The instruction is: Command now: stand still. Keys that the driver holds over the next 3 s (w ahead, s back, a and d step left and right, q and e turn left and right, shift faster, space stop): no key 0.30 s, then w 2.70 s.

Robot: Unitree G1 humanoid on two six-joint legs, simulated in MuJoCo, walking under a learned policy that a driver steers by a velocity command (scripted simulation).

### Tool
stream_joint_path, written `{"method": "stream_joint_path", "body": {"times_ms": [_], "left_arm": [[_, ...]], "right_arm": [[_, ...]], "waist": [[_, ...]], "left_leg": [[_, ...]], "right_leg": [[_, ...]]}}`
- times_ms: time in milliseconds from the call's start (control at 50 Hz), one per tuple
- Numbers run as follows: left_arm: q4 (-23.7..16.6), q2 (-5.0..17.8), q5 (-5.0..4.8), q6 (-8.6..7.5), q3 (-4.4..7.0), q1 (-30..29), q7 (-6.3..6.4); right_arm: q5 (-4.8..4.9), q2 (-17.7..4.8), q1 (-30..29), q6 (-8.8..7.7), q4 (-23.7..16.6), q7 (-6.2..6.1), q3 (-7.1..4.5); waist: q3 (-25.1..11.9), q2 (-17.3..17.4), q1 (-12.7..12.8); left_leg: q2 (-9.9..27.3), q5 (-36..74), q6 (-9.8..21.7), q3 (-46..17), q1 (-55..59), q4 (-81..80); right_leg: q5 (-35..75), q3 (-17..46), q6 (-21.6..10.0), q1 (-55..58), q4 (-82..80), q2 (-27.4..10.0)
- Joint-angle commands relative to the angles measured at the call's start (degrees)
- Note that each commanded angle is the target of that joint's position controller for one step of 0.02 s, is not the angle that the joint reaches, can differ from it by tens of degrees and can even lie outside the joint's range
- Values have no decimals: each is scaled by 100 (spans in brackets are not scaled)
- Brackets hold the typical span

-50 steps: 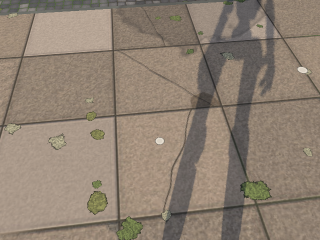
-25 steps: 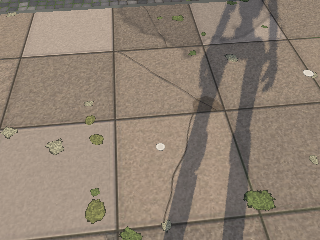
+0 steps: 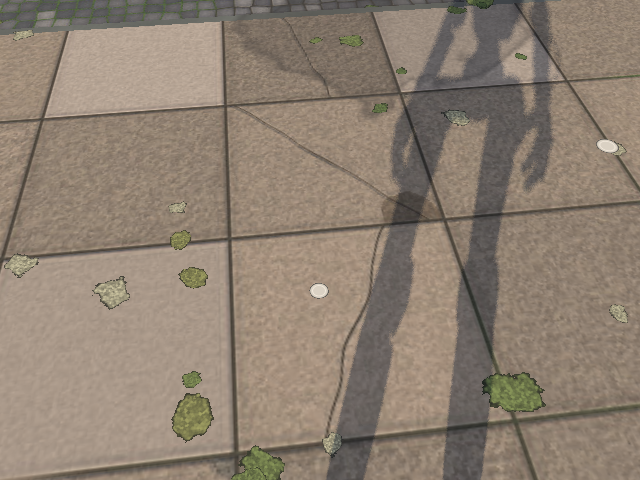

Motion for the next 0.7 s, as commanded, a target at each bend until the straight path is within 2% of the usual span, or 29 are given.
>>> {"method": "stream_joint_path", "body": {"times_ms": [20, 300, 320, 360, 400, 480, 520, 560, 580, 600, 620, 640, 660, 680, 700], "left_arm": [[-35, 408, 4, -23, 55, 437, 15], [6, 309, 10, -54, 19, 630, 18], [61, 267, 11, -50, 10, 747, 25], [22, 424, -51, -42, 74, 776, 58], [-86, 412, -96, -141, 82, 744, 54], [-227, 327, -139, -417, 81, 741, -48], [-378, 223, -157, -531, 51, 541, -112], [-541, 81, -170, -648, 7, 360, -168], [-590, 106, -161, -698, 4, 324, -186], [-568, 85, -172, -738, -1, 515, -211], [-423, 132, -176, -766, 27, 954, -232], [-119, 284, -163, -767, 107, 1811, -237], [225, 1079, -156, -774, 365, 2980, -238], [172, 1424, -60, -772, 420, 3133, -297], [-9, 911, 27, -780, 260, 2529, -291]], "right_arm": [[-5, -413, 422, -26, -43, -17, -56], [-9, -314, 620, -47, -16, -23, -29], [-11, -274, 735, -42, 38, -30, -21], [53, -437, 761, -32, -2, -63, -88], [100, -435, 740, -129, -106, -58, -99], [155, -475, 1010, -391, -165, 35, -141], [190, -658, 1294, -473, -151, 81, -196], [190, -955, 1491, -511, -161, 118, -277], [178, -996, 1422, -517, -225, 130, -284], [179, -1039, 1171, -525, -327, 138, -286], [201, -997, 774, -516, -485, 151, -271], [208, -929, 108, -513, -731, 168, -243], [227, -606, -465, -624, -1058, 188, -158], [177, -457, -237, -762, -1144, 199, -108], [180, -672, -225, -821, -1134, 252, -140]], "waist": [[231, 15, 7], [321, 7, 2], [163, 8, 2], [357, 18, 2], [766, 31, -2], [722, 155, -83], [684, 480, -204], [669, 981, -207], [722, 939, -149], [741, 970, 47], [665, 871, 335], [522, 536, 804], [274, -1061, 1237], [19, -2014, 1033], [262, -1010, 674]], "left_leg": [[25, 1237, 84, 14, -242, -449], [26, 663, 102, -3, -479, -542], [-38, 109, 125, 58, -425, -545], [-124, -1739, 314, 59, -749, -427], [95, -2486, 514, -236, -1148, -464], [423, -2298, 788, -777, -963, -531], [776, -2455, 1052, -1430, -577, -940], [1475, -2517, 1455, -2590, -279, -1533], [1642, -2235, 1558, -2873, -419, -1581], [1668, -1689, 1522, -2780, -567, -1396], [1453, -1015, 1324, -2283, -918, -1055], [979, -142, 977, -1455, -1831, -301], [-70, 970, 421, 65, -3142, 2066], [-355, -706, 322, 80, -4235, 3627], [7, -825, 458, -375, -4600, 4530]], "right_leg": [[1228, -20, -79, -239, -440, -25], [675, 3, -91, -501, -532, -33], [126, -61, -114, -446, -531, 33], [-1711, -82, -301, -774, -389, 131], [-2427, 181, -492, -1195, -393, -71], [-1947, 330, -617, -1440, -61, -173], [-1459, 92, -588, -1766, 434, -16], [-747, -281, -595, -2017, 1205, 111], [-686, -281, -667, -1940, 1262, 80], [-676, -276, -729, -1690, 1003, 47], [-585, -251, -761, -973, 429, 44], [-328, 63, -827, 408, -252, -28], [0, 1812, -1233, 1875, -1138, -908], [999, 3762, -1679, 2515, -1634, -2093], [1481, 3540, -1654, 2282, -1490, -2198]]}}
Next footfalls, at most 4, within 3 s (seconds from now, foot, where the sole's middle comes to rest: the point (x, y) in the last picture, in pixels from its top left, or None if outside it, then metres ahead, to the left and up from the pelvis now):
1.06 left None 0.43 0.08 -0.77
1.62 right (406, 387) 0.71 -0.16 -0.77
2.22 left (306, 274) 1.03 0.07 -0.77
2.80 right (388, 191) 1.34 -0.17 -0.77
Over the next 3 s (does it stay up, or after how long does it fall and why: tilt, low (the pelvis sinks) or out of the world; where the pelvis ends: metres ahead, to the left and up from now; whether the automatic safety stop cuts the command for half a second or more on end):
stays up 1.27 -0.09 0.01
